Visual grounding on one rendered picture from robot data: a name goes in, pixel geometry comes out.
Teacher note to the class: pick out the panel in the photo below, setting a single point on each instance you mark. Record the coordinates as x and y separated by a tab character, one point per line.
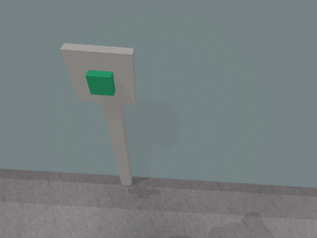
79	59

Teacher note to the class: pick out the button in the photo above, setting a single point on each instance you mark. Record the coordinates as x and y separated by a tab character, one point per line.
100	82

